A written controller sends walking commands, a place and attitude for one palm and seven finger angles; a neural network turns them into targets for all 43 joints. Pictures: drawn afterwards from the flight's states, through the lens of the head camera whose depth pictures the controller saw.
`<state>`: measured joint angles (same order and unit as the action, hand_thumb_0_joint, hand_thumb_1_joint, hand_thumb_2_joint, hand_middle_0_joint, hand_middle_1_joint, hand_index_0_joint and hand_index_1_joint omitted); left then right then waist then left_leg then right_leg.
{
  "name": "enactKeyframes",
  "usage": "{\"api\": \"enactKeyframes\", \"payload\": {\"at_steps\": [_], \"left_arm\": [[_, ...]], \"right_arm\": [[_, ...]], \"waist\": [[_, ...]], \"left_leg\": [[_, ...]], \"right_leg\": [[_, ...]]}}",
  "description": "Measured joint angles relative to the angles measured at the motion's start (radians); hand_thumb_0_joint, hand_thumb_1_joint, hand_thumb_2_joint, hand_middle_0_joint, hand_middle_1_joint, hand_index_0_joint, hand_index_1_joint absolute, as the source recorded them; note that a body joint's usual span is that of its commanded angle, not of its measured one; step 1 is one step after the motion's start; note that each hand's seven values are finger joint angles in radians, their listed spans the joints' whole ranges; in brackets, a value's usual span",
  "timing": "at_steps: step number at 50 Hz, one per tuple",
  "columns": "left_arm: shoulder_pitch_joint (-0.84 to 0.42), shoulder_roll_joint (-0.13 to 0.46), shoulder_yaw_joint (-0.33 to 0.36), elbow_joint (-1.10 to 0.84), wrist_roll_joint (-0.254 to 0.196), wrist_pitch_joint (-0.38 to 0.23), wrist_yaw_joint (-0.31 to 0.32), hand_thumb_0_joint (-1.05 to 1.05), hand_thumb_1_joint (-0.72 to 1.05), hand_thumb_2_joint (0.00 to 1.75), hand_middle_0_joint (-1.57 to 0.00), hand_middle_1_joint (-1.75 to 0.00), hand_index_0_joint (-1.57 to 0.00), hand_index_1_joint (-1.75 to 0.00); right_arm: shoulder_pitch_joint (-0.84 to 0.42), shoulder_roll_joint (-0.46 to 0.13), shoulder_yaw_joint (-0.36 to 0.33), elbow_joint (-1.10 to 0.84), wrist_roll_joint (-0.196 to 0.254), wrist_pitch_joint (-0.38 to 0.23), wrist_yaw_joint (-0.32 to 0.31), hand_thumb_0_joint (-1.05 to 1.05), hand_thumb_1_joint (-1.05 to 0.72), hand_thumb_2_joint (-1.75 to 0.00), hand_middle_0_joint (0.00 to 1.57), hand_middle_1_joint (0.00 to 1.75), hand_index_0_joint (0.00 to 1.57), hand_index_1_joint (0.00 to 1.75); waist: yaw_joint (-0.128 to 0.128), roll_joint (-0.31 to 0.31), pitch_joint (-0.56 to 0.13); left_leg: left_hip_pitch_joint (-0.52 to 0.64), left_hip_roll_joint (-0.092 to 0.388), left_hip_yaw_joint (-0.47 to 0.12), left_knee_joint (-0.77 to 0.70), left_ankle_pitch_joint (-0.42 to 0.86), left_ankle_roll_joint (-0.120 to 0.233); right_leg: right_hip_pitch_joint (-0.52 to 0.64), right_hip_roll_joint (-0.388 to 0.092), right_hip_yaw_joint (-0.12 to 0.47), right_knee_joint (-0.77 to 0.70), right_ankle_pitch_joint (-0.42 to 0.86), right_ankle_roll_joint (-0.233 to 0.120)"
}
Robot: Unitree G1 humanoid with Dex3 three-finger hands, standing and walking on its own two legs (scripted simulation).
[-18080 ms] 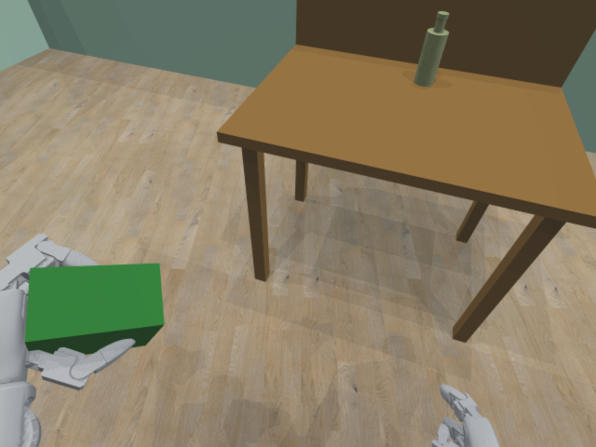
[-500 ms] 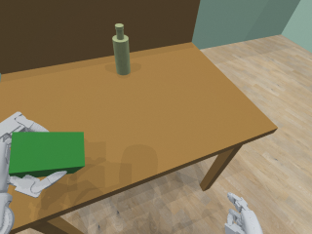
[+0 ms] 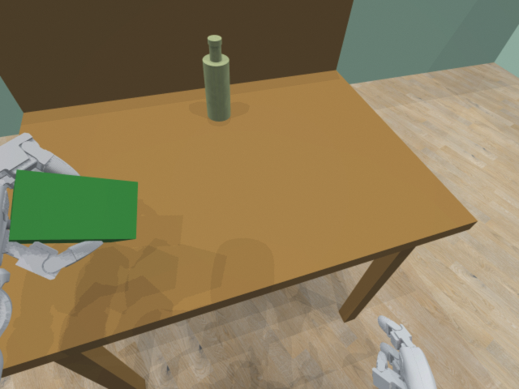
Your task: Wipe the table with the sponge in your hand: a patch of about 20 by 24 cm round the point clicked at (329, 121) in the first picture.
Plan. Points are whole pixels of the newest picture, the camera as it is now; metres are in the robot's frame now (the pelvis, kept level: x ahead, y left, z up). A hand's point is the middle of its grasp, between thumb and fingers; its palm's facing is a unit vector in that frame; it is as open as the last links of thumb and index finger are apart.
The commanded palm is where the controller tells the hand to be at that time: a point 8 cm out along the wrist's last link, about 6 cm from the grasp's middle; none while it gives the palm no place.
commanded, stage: come to a stop and stand still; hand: left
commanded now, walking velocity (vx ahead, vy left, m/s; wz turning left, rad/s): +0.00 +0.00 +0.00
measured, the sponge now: (89, 213) +0.26 +0.23 +0.18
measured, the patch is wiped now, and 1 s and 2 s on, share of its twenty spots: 0.00 0.00 0.00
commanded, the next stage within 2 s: look again from close up in 0.94 s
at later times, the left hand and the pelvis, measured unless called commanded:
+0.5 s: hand (48, 224) +0.24 +0.27 +0.17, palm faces +0.34 -0.85 -0.41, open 10.0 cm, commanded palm +0.18 +0.30 +0.18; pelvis +0.02 +0.02 +0.00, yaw +0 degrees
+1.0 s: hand (38, 262) +0.20 +0.27 +0.16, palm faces +0.35 -0.87 -0.34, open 10.0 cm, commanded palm +0.14 +0.30 +0.18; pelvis -0.01 +0.02 +0.00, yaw +1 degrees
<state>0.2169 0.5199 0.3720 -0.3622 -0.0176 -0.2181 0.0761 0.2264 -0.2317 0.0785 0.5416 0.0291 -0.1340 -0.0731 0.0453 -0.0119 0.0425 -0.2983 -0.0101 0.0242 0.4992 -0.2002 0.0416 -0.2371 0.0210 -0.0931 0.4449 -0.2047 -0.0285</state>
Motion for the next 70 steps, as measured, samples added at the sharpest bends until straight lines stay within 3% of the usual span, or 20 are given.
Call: {"api": "enactKeyframes", "payload": {"at_steps": [3, 7, 10, 13, 18, 24, 32, 38, 53, 70], "left_arm": [[-0.032, 0.034, 0.091, 0.014, -0.040, -0.028, 0.024, -0.02, -0.51, 1.03, -0.72, -1.35, -0.76, -1.35], [0.099, -0.037, 0.063, -0.053, -0.082, -0.055, 0.039, -0.02, -0.51, 1.03, -0.71, -1.35, -0.76, -1.35], [0.194, -0.082, -0.006, -0.066, -0.077, -0.061, 0.030, -0.02, -0.51, 1.03, -0.71, -1.35, -0.76, -1.35], [0.224, -0.086, -0.034, -0.049, -0.069, -0.046, 0.023, -0.02, -0.51, 1.03, -0.71, -1.35, -0.76, -1.35], [0.202, -0.058, -0.010, -0.072, -0.072, -0.023, 0.028, -0.02, -0.51, 1.03, -0.71, -1.35, -0.76, -1.35], [0.205, -0.037, 0.025, -0.150, -0.083, -0.050, 0.022, -0.02, -0.51, 1.03, -0.71, -1.35, -0.76, -1.35], [0.210, -0.081, 0.006, -0.083, -0.112, -0.036, 0.004, -0.02, -0.51, 1.03, -0.71, -1.35, -0.76, -1.35], [0.206, -0.121, -0.034, -0.063, -0.108, -0.011, 0.008, -0.02, -0.51, 1.03, -0.71, -1.35, -0.76, -1.35], [0.234, -0.104, -0.022, -0.077, -0.116, -0.021, 0.013, -0.02, -0.51, 1.03, -0.71, -1.35, -0.76, -1.35], [0.226, -0.129, -0.043, -0.074, -0.091, 0.005, 0.018, -0.02, -0.51, 1.03, -0.71, -1.35, -0.76, -1.35]], "right_arm": [[-0.013, 0.004, 0.007, 0.029, -0.021, -0.007, 0.048, 0.01, -0.90, -0.90, 0.20, 0.30, 0.20, 0.30], [0.022, -0.014, -0.022, 0.026, -0.014, -0.041, 0.092, 0.01, -0.90, -0.90, 0.20, 0.30, 0.21, 0.30], [0.039, -0.023, -0.043, 0.048, -0.014, -0.047, 0.094, 0.01, -0.90, -0.90, 0.20, 0.30, 0.21, 0.30], [0.036, -0.025, -0.053, 0.077, -0.016, -0.035, 0.085, 0.01, -0.90, -0.90, 0.20, 0.30, 0.20, 0.30], [0.011, -0.019, -0.060, 0.087, -0.015, -0.034, 0.085, 0.01, -0.90, -0.90, 0.20, 0.30, 0.20, 0.30], [-0.028, 0.007, -0.058, 0.053, -0.018, -0.045, 0.096, 0.01, -0.90, -0.90, 0.20, 0.30, 0.20, 0.30], [-0.056, 0.025, -0.044, 0.022, -0.001, -0.032, 0.081, 0.01, -0.90, -0.90, 0.20, 0.30, 0.20, 0.30], [-0.045, 0.012, -0.043, 0.029, 0.005, -0.037, 0.070, 0.01, -0.90, -0.90, 0.20, 0.30, 0.20, 0.30], [-0.013, -0.002, -0.060, 0.049, 0.014, -0.049, 0.059, 0.01, -0.90, -0.90, 0.20, 0.30, 0.20, 0.30], [-0.023, 0.014, -0.038, 0.043, 0.004, -0.044, 0.054, 0.01, -0.90, -0.90, 0.20, 0.30, 0.20, 0.30]], "waist": [[-0.003, -0.013, -0.023], [-0.020, -0.008, -0.037], [-0.028, -0.018, -0.030], [-0.029, -0.038, -0.012], [-0.023, -0.061, 0.019], [-0.018, -0.062, 0.022], [-0.011, -0.017, 0.002], [-0.010, -0.009, 0.002], [-0.035, -0.010, -0.005], [-0.024, -0.009, -0.013]], "left_leg": [[-0.030, 0.012, 0.015, 0.023, -0.018, -0.005], [-0.024, 0.003, 0.034, 0.012, -0.031, 0.006], [-0.006, -0.017, 0.036, -0.007, -0.031, 0.013], [-0.001, -0.031, 0.029, -0.011, -0.031, 0.018], [-0.010, -0.046, 0.016, 0.001, -0.031, 0.023], [-0.009, -0.060, 0.020, -0.015, -0.014, 0.027], [-0.006, -0.047, 0.014, -0.049, 0.022, 0.019], [-0.009, -0.040, 0.002, -0.048, 0.035, 0.018], [-0.004, -0.033, -0.005, -0.053, 0.055, 0.017], [0.007, -0.033, 0.003, -0.060, 0.060, 0.026]], "right_leg": [[-0.034, 0.011, 0.016, 0.018, -0.012, -0.013], [-0.040, 0.001, 0.036, 0.021, -0.024, 0.002], [-0.032, -0.018, 0.039, 0.030, -0.041, 0.015], [-0.029, -0.031, 0.031, 0.039, -0.053, 0.022], [-0.036, -0.047, 0.017, 0.062, -0.065, 0.027], [-0.050, -0.063, 0.021, 0.081, -0.067, 0.033], [-0.036, -0.047, 0.015, 0.019, -0.016, 0.027], [-0.025, -0.039, 0.002, -0.001, 0.005, 0.023], [-0.011, -0.031, -0.005, -0.025, 0.033, 0.020], [0.005, -0.030, 0.004, -0.048, 0.051, 0.028]]}}
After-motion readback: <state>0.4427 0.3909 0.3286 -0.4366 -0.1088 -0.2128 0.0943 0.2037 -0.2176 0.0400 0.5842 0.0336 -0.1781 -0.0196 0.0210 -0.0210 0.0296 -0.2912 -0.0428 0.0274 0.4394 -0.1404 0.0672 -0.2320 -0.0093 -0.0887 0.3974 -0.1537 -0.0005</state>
